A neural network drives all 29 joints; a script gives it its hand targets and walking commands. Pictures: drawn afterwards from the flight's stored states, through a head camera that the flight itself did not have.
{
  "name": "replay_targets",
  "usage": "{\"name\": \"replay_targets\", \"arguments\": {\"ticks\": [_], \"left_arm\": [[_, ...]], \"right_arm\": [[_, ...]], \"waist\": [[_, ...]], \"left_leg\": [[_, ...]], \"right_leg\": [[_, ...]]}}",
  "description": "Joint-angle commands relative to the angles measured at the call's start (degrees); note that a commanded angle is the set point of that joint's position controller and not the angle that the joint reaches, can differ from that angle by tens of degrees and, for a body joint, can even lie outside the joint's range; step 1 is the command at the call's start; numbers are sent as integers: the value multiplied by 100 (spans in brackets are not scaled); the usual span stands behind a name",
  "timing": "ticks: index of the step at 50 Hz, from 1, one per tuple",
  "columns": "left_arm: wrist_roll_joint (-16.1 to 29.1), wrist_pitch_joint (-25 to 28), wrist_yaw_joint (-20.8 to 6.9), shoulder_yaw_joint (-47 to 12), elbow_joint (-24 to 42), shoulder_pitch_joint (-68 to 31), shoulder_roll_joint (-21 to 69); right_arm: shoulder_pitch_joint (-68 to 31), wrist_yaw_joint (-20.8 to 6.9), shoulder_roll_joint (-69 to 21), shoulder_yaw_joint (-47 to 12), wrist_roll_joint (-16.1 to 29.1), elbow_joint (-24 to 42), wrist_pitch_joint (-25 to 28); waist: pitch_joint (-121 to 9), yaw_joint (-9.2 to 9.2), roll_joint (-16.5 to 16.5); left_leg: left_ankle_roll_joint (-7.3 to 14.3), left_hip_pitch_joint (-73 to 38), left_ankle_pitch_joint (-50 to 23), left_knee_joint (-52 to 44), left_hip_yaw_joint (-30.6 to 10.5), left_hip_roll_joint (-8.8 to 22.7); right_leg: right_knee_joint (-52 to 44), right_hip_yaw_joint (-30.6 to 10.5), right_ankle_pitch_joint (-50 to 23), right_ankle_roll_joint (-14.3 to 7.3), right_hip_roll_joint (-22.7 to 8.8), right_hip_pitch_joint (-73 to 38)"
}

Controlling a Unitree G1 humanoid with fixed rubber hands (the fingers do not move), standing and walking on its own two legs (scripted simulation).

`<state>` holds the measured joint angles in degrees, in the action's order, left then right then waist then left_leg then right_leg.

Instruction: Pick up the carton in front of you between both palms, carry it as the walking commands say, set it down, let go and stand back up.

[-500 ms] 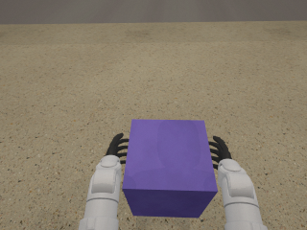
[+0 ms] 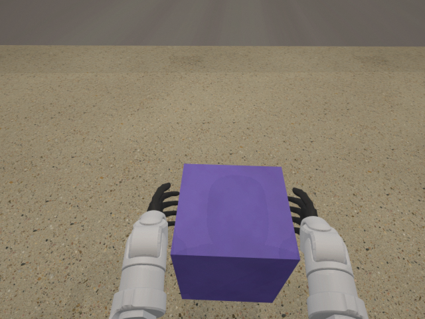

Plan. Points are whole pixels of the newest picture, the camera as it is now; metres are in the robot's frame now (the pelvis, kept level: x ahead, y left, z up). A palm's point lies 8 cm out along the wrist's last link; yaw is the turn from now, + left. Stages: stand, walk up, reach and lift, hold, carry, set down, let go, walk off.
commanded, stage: hold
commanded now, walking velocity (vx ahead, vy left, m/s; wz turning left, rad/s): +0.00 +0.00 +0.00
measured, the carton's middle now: (229, 235) +0.30 +0.00 -0.04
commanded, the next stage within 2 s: set down in 0.10 s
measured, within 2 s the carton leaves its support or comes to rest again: neither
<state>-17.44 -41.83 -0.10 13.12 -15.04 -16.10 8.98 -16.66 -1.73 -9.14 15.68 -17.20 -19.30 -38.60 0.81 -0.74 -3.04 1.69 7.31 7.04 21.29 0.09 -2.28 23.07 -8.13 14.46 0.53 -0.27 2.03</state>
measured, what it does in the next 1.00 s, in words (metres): lowers itself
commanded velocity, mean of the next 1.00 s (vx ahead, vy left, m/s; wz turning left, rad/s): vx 0.00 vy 0.00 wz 0.00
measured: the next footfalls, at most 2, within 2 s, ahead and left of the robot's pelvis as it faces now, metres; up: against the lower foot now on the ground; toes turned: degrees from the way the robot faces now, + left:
none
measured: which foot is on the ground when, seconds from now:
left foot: down 0.00-1.00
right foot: down 0.00-1.00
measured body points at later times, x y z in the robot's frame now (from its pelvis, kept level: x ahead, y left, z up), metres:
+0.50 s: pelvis +0.00 -0.03 -0.01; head +0.07 -0.01 +0.43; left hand +0.35 +0.16 -0.03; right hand +0.36 -0.14 -0.02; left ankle +0.06 +0.10 -0.74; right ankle +0.00 -0.16 -0.74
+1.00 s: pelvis -0.04 -0.02 -0.12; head +0.20 +0.02 +0.25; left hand +0.39 +0.18 -0.21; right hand +0.42 -0.12 -0.20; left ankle +0.06 +0.10 -0.74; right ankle +0.00 -0.16 -0.74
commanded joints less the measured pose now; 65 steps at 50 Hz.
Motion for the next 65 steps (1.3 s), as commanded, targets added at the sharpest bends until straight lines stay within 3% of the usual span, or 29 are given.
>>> {"name": "replay_targets", "arguments": {"ticks": [1, 8, 11, 18, 22, 25, 29, 32, 37, 42, 45, 49, 58, 65], "left_arm": [[1568, 201, -1530, -3091, 22, -2637, 5538], [1556, 224, -1511, -3064, 74, -2653, 5423], [1403, 328, -1539, -2798, -140, -2905, 5235], [623, 951, -1583, -1436, -1342, -3864, 4549], [54, 1483, -1460, -577, -1852, -3764, 3816], [-127, 1998, -1421, -365, -1972, -3597, 3526], [120, 2774, -1466, -841, -2028, -3854, 3777], [419, 3214, -1478, -1402, -1885, -4157, 4106], [816, 3436, -1452, -2209, -1308, -4614, 4282], [782, 3098, -1495, -2174, -1413, -4863, 4498], [640, 2789, -1572, -1915, -1686, -5145, 4640], [510, 2462, -1608, -1627, -1975, -5602, 4749], [774, 2312, -1313, -1624, -2057, -6696, 4818], [965, 2334, -1138, -1667, -1980, -7293, 4630]], "right_arm": [[-2824, -1464, -5351, -2836, 1412, 148, 190], [-2868, -1383, -5377, -2926, 1441, 272, 157], [-3087, -1328, -5434, -2811, 1354, 55, 211], [-3891, -1066, -5384, -1740, 625, -1155, 758], [-3862, -766, -4689, -939, 97, -1498, 1300], [-3690, -611, -4312, -746, -53, -1530, 1853], [-3909, -517, -4542, -1349, 239, -1503, 2635], [-4273, -435, -4858, -2110, 623, -1403, 3099], [-4821, -312, -5013, -3014, 1027, -859, 3340], [-5283, -516, -4960, -2985, 1078, -925, 2998], [-5616, -786, -4938, -2654, 988, -1235, 2697], [-6095, -1057, -4850, -2179, 871, -1652, 2414], [-7087, -1191, -4565, -1800, 973, -2160, 2340], [-7681, -1080, -4424, -1901, 1242, -2306, 2350]], "waist": [[-1126, 47, 457], [-1160, 4, 386], [-1007, -70, 301], [-738, -239, 105], [-810, -262, 151], [-1238, -210, 146], [-2435, -192, 131], [-3761, -357, 203], [-5959, -438, 318], [-5973, -491, 152], [-5518, -508, 99], [-5295, -501, 170], [-6174, -456, 470], [-6816, -585, 422]], "left_leg": [[-344, -1895, 326, -348, -588, 18], [-301, -1971, -226, -252, -479, -56], [-240, -1814, -86, -172, -385, -117], [-46, -943, 235, 397, -215, -229], [-25, -111, -279, 878, -199, -286], [-74, 418, -889, 1266, -186, -362], [-127, 915, -1718, 1974, -182, -420], [-135, 1252, -2472, 2595, -184, -422], [-187, 1236, -3342, 3465, -160, -397], [-314, 2394, -2122, 3764, 3, -460], [-306, 3121, -1089, 3889, 49, -468], [-310, 3659, -417, 4192, 75, -452], [-470, 3988, -241, 5121, 63, -477], [-534, 4482, -489, 5843, 193, -510]], "right_leg": [[-628, 269, 175, -308, 495, 1587], [-669, 278, -51, -256, 527, 1508], [-644, 285, 101, -214, 538, 1601], [-229, 279, 394, -115, 520, 2201], [229, 306, -11, -23, 594, 2650], [616, 359, -611, 60, 680, 3018], [1255, 381, -1492, 171, 757, 3437], [1867, 381, -2177, 252, 827, 3826], [2640, 506, -2567, 335, 912, 4635], [3123, 705, -1387, 355, 1021, 5473], [3365, 827, -364, 291, 1065, 6260], [3735, 954, 424, 178, 1100, 7261], [4823, 1152, 857, 91, 1213, 8811], [5563, 1192, 743, 132, 1277, 9241]]}}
